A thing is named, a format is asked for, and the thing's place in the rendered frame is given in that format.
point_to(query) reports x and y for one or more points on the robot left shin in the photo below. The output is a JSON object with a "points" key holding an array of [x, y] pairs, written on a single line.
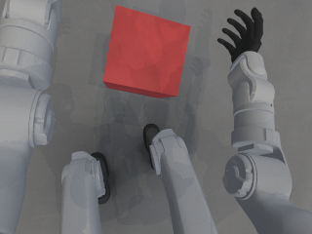
{"points": [[79, 155]]}

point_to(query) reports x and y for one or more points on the right robot foot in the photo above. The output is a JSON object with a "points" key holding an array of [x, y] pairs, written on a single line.
{"points": [[149, 132]]}

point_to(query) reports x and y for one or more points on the right robot forearm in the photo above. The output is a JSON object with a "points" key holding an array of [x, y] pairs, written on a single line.
{"points": [[253, 108]]}

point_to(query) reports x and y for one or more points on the left robot forearm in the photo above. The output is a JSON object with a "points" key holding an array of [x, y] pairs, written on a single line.
{"points": [[28, 33]]}

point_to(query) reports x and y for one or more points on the carton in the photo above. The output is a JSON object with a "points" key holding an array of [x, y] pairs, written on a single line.
{"points": [[145, 54]]}

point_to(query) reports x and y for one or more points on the right robot upper arm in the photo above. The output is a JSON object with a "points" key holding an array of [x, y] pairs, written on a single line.
{"points": [[262, 187]]}

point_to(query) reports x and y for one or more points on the robot right hand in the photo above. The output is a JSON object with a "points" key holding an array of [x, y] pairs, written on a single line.
{"points": [[250, 36]]}

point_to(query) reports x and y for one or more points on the left robot upper arm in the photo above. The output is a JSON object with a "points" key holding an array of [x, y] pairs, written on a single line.
{"points": [[26, 121]]}

